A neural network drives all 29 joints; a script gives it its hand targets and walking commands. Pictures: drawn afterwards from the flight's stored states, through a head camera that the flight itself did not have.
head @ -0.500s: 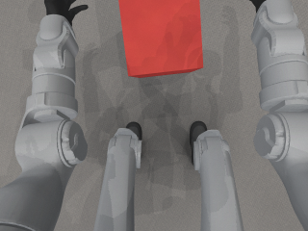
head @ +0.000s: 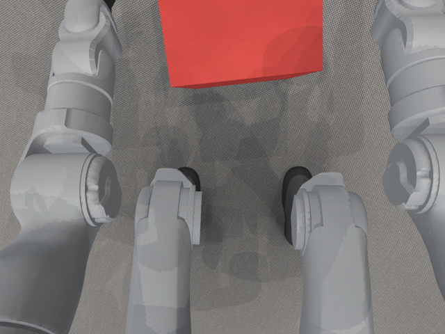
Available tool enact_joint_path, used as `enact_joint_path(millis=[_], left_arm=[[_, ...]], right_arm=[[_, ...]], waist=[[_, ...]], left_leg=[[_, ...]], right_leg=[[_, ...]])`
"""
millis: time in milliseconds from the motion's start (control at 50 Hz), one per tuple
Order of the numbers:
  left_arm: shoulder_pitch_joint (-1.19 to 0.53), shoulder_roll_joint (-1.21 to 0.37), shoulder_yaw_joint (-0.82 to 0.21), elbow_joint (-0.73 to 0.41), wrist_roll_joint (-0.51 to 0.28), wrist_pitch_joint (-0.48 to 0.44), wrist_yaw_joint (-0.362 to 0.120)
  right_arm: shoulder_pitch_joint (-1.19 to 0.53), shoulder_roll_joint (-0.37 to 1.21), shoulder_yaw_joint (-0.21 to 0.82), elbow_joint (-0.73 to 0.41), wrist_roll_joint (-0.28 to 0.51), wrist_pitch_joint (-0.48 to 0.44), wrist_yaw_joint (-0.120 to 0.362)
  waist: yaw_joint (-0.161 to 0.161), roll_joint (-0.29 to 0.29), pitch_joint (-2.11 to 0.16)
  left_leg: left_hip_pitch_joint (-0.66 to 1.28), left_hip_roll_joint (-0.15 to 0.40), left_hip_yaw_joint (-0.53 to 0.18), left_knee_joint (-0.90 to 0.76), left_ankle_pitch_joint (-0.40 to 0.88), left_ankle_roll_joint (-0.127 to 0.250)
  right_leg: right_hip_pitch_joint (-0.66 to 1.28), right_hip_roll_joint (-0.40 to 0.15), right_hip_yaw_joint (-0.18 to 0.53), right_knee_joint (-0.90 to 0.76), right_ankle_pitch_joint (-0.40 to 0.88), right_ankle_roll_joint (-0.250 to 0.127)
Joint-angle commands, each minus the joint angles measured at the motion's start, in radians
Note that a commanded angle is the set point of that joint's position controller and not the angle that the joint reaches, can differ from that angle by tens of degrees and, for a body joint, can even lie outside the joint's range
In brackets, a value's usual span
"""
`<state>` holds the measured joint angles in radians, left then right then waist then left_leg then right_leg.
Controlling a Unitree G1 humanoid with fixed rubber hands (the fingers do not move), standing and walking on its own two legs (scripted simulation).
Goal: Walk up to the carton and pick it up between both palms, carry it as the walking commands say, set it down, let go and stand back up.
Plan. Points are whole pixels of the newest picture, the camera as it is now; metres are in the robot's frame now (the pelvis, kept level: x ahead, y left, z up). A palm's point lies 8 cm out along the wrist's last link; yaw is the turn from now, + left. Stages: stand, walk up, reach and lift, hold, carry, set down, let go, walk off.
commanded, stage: reach and lift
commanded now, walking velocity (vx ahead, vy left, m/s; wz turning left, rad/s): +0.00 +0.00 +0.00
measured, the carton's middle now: (237, 16) +0.55 +0.01 -0.30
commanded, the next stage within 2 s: none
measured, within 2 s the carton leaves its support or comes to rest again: leaves its support in 1.80 s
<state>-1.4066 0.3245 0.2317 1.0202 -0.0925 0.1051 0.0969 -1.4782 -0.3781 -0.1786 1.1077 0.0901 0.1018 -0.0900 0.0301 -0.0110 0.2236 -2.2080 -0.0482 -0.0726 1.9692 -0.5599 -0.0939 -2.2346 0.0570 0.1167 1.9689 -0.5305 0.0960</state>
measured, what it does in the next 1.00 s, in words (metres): stands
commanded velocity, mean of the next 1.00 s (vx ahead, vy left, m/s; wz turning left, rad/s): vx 0.00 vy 0.00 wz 0.00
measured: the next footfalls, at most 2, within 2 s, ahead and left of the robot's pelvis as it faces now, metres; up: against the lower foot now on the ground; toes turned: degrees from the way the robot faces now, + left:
none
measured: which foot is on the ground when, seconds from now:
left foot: down 0.00-1.00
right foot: down 0.00-1.00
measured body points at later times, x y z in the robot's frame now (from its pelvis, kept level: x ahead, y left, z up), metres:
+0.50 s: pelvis -0.01 +0.00 -0.05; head +0.37 +0.00 +0.18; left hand +0.56 +0.20 -0.23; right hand +0.58 -0.19 -0.23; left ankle +0.10 +0.14 -0.39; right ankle +0.11 -0.14 -0.39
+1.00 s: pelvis -0.01 +0.00 -0.05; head +0.38 -0.01 +0.17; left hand +0.56 +0.16 -0.24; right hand +0.57 -0.15 -0.24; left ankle +0.10 +0.14 -0.39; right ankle +0.11 -0.14 -0.39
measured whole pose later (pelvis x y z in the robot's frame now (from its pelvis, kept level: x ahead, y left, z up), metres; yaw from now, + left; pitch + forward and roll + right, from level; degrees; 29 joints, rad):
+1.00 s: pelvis -0.01 +0.00 -0.05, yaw +0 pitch +37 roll +1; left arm -1.56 0.32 0.12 1.14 -0.18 0.07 0.11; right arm -1.62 -0.34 -0.05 1.19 0.17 0.07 -0.12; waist 0.02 -0.01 0.44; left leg -2.22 -0.03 -0.08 2.14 -0.57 -0.10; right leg -2.25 0.04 0.09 2.14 -0.54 0.08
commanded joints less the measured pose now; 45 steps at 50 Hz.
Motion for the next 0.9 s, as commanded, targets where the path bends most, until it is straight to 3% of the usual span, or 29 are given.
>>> enact_joint_path(millis=[0, 140, 260, 340, 480, 620, 780, 880], left_arm=[[-0.246, 0.135, -0.009, -0.05, -0.029, -0.046, -0.006], [-0.307, 0.166, -0.036, -0.014, -0.051, -0.068, -0.014], [-0.408, 0.218, -0.076, -0.078, -0.104, -0.076, 0.008], [-0.385, 0.196, -0.107, -0.001, -0.135, -0.063, 0.006], [-0.34, 0.146, -0.114, 0.044, -0.128, -0.057, -0.015], [-0.345, 0.159, -0.044, 0.055, -0.06, -0.058, -0.015], [-0.436, 0.108, -0.113, -0.003, -0.109, -0.062, -0.013], [-0.441, 0.094, -0.109, 0.005, -0.096, -0.066, 0.006]], right_arm=[[-0.285, -0.117, 0.029, -0.074, 0.023, -0.048, -0.015], [-0.318, -0.109, 0.066, -0.029, 0.061, -0.06, -0.013], [-0.43, -0.176, 0.072, -0.102, 0.111, -0.072, -0.025], [-0.377, -0.176, 0.101, 0.002, 0.115, -0.057, -0.027], [-0.34, -0.121, 0.113, 0.02, 0.109, -0.057, 0.001], [-0.362, -0.12, 0.083, 0.022, 0.079, -0.053, 0.011], [-0.424, -0.079, 0.118, -0.006, 0.082, -0.053, -0.013], [-0.445, -0.063, 0.123, -0.027, 0.082, -0.061, -0.032]], waist=[[0.019, -0.05, -1.178], [0.032, -0.038, -1.1], [0.026, -0.001, -1.183], [0.002, 0.003, -1.126], [0.009, -0.021, -1.025], [0.037, -0.023, -0.964], [-0.008, -0.018, -1.067], [0.012, -0.007, -1.11]], left_leg=[[0.51, 0.004, 0.158, -0.049, 0.385, 0.019], [0.444, 0.016, 0.15, 0.013, 0.349, 0.015], [0.503, 0.025, 0.154, 0.051, 0.357, 0.015], [0.519, 0.025, 0.153, 0.052, 0.321, 0.015], [0.488, 0.015, 0.149, 0.046, 0.315, 0.021], [0.441, 0.015, 0.137, 0.025, 0.281, 0.024], [0.504, 0.007, 0.148, 0.031, 0.276, 0.024], [0.534, -0.004, 0.157, 0.04, 0.32, 0.018]], right_leg=[[0.69, -0.013, -0.175, -0.018, 0.388, -0.03], [0.651, -0.024, -0.157, 0.043, 0.367, -0.029], [0.686, -0.027, -0.157, 0.08, 0.367, -0.043], [0.667, -0.034, -0.165, 0.076, 0.316, -0.048], [0.597, -0.031, -0.178, 0.067, 0.296, -0.041], [0.547, -0.025, -0.165, 0.055, 0.262, -0.038], [0.655, -0.019, -0.171, 0.053, 0.281, -0.043], [0.701, -0.006, -0.171, 0.06, 0.323, -0.041]])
